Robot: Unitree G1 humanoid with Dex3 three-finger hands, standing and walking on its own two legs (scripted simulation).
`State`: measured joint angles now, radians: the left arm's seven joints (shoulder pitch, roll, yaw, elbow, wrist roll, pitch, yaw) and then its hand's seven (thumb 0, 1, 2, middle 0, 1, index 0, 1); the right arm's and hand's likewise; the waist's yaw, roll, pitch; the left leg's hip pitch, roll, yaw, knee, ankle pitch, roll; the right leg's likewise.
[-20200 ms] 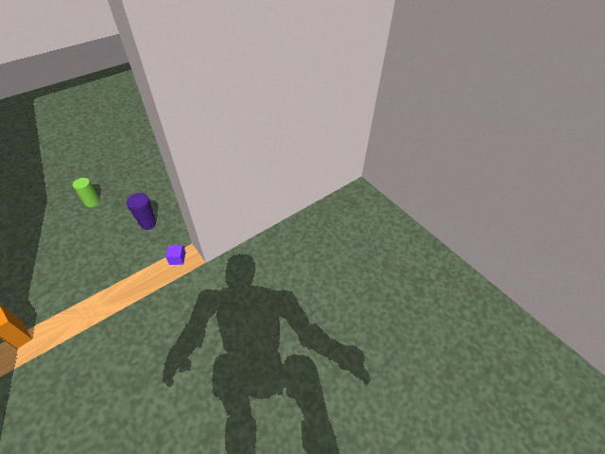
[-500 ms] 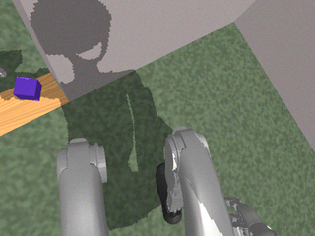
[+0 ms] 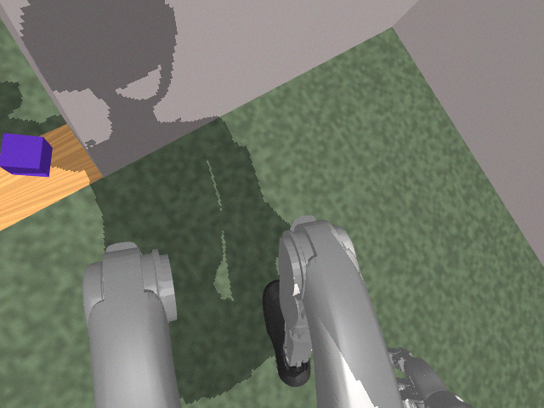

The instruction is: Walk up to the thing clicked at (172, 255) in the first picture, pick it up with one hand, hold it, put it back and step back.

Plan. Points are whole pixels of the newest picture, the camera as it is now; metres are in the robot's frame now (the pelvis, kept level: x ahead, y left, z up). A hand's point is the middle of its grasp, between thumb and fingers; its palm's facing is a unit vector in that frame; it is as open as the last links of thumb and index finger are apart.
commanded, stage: rise first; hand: left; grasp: from above
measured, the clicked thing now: (27, 156) +0.48 +0.32 -0.29
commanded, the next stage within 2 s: none
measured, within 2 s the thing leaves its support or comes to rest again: neither
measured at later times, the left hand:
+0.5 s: hand out of the picture +0.44 +0.36 -0.16, palm faces -0.46 -0.02 -0.89, open 12.5 cm
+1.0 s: hand out of the picture +0.44 +0.36 -0.15, palm faces -0.47 -0.01 -0.88, open 12.7 cm
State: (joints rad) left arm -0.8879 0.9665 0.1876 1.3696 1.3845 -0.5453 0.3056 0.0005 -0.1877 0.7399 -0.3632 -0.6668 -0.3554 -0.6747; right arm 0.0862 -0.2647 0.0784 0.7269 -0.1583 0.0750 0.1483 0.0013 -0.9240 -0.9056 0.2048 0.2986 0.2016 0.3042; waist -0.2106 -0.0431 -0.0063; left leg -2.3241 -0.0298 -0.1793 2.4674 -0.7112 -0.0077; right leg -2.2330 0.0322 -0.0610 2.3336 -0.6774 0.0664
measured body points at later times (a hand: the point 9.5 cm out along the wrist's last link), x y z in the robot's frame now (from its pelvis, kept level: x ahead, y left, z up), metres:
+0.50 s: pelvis +0.00 +0.00 +0.00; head +0.23 +0.11 +0.37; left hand +0.46 +0.36 -0.11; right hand +0.07 -0.27 -0.09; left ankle +0.07 +0.12 -0.29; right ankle +0.11 -0.14 -0.29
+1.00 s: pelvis +0.00 +0.00 +0.00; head +0.23 +0.10 +0.37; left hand +0.46 +0.36 -0.10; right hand +0.08 -0.27 -0.09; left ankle +0.07 +0.12 -0.29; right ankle +0.11 -0.14 -0.29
